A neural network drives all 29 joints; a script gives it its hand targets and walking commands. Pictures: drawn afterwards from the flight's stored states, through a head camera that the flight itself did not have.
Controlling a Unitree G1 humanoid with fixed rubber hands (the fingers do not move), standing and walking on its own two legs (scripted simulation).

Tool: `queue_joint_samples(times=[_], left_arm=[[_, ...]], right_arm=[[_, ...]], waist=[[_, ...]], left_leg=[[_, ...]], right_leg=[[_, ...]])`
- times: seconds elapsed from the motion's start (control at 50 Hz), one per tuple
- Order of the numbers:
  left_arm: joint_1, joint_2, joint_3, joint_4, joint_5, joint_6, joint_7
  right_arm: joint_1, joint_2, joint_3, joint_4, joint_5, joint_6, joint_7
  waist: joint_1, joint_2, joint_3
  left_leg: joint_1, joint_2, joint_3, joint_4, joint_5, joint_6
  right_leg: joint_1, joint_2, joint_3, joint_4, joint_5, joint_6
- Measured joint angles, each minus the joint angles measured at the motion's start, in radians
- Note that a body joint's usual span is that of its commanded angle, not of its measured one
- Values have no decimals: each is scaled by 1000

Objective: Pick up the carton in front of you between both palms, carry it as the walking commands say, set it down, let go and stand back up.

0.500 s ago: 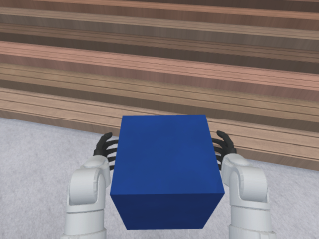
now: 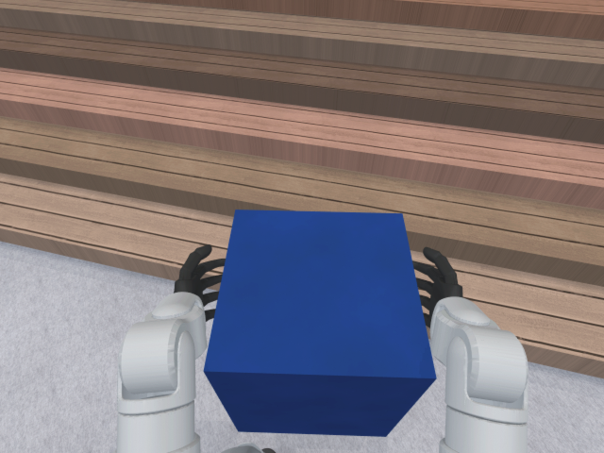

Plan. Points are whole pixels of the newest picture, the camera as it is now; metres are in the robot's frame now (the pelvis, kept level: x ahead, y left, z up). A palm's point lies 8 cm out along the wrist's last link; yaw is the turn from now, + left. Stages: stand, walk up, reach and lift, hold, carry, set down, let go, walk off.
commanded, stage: carry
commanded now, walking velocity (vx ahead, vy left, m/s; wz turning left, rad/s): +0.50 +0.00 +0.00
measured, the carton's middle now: (315, 329) +0.28 +0.01 +0.02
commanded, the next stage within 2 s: none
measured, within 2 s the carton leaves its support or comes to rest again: neither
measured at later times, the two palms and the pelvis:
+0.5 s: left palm (254, 74) +0.68 +0.14 +0.18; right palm (424, 79) +0.68 -0.16 +0.18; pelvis +0.33 +0.00 +0.00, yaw -1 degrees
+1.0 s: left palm (275, 21) +1.06 +0.14 +0.14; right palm (392, 23) +1.07 -0.16 +0.14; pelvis +0.68 -0.01 -0.01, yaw -2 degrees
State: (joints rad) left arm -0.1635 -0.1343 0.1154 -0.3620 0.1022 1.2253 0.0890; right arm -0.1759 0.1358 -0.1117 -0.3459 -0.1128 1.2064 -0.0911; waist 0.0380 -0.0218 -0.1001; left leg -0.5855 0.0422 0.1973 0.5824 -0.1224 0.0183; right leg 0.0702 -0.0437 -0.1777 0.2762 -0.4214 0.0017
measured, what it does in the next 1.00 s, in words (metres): walks ahead: left foot, then right foot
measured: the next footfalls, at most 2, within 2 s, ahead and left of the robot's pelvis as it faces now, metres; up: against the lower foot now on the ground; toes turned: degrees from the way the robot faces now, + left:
left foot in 0.04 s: +0.22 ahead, +0.09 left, +0.00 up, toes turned +9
right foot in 0.54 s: +0.53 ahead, -0.08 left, +0.00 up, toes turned -9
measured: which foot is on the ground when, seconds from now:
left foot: up 0.00-0.02, down 0.04-0.56, up 0.58-1.00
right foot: down 0.00-0.08, up 0.10-0.52, down 0.54-1.00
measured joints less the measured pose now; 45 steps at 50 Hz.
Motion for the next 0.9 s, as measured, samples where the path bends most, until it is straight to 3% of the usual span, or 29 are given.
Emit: queue_joint_samples(times=[0.04, 0.06, 0.1, 0.14, 0.18, 0.3, 0.4, 0.5, 0.54, 0.58, 0.62, 0.66, 0.8, 0.9], left_arm=[[-1, 0, 2, -21, -3, 3, 0], [-5, 2, 8, -33, -5, 5, 1], [-29, 6, 26, -41, -11, 10, 2], [-58, 8, 37, -51, -16, 23, 3], [-91, 1, 45, -64, -18, 34, 5], [-239, 14, 54, -51, -13, 55, 15], [-402, 72, 71, 83, -9, 104, 31], [-557, 132, 99, 277, -26, 149, 34], [-626, 148, 103, 372, -32, 149, 35], [-676, 147, 110, 455, -28, 126, 36], [-697, 146, 117, 511, -30, 116, 40], [-697, 149, 124, 521, -42, 116, 45], [-689, 120, 171, 401, -54, 80, 68], [-653, 83, 178, 287, -48, 49, 68]], right_arm=[[-5, 1, 3, -17, 0, 4, 0], [-15, 3, 8, -19, 0, 4, -3], [-45, 7, 6, -14, 1, 2, -9], [-71, 12, -6, -27, 8, 14, -18], [-91, 17, -26, -56, 18, 26, -25], [-222, -14, -78, -65, 43, 53, -36], [-407, -89, -90, 108, 62, 93, -40], [-575, -147, -97, 320, 68, 130, -42], [-629, -174, -105, 394, 73, 140, -42], [-677, -201, -117, 464, 81, 133, -42], [-697, -205, -135, 513, 78, 129, -42], [-707, -195, -148, 526, 64, 133, -43], [-726, -146, -201, 417, 34, 105, -50], [-675, -116, -213, 276, 36, 86, -49]], waist=[[-4, 3, 19], [-12, -3, 30], [-35, -11, 54], [-50, -3, 80], [-62, 4, 97], [-81, 22, 92], [-83, 21, 57], [-71, 26, 37], [-54, 28, 40], [-13, 60, 64], [7, 57, 97], [17, 44, 133], [29, 26, 215], [42, 36, 204]], left_leg=[[58, -20, 43, -76, 29, 12], [80, -29, 54, -64, 57, 49], [84, -28, 66, 27, -18, 95], [126, -27, 65, 12, -73, 99], [182, -30, 62, -48, -72, 86], [342, -33, 35, -198, -100, 75], [462, -37, 11, -244, -172, 49], [565, -34, -9, -203, -303, 7], [558, -15, -8, -54, -392, -3], [456, 16, -61, 250, -384, 4], [305, -14, -145, 556, -363, 19], [168, -27, -172, 717, -313, 35], [-206, 13, -168, 774, -235, 41], [-414, 34, -140, 921, -321, 62]], right_leg=[[29, -18, -1, 96, -75, 16], [12, -39, 0, 209, -115, 17], [-124, -54, 69, 561, -70, 3], [-289, -28, 134, 847, -17, -19], [-426, -24, 142, 943, 47, -36], [-664, -46, 110, 747, 146, -33], [-719, -46, 79, 503, 262, -33], [-672, -6, 26, 333, 341, -64], [-595, 21, -7, 268, 329, -70], [-597, 45, -23, 354, 256, -97], [-578, 50, -24, 381, 200, -119], [-536, 54, -19, 347, 188, -121], [-405, 61, 3, 250, 115, -113], [-290, 69, 34, 237, 6, -89]])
